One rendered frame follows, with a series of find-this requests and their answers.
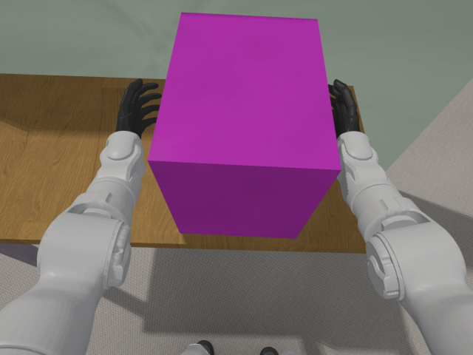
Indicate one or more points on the left robot hand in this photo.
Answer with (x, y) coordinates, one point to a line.
(130, 116)

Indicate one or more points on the left robot forearm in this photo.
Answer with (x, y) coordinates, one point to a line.
(116, 187)

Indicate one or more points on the right robot hand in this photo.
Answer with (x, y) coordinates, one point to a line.
(345, 116)

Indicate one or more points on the robot left upper arm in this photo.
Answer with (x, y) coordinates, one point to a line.
(83, 256)

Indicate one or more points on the robot left shin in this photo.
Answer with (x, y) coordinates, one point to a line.
(196, 347)

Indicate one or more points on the table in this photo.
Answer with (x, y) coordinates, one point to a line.
(53, 129)

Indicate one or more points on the carton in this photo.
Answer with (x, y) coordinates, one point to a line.
(245, 142)

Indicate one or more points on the right robot forearm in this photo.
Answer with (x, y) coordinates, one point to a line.
(372, 197)

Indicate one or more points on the robot right upper arm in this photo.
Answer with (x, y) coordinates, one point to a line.
(420, 267)

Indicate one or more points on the left robot foot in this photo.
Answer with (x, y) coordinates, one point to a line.
(207, 345)

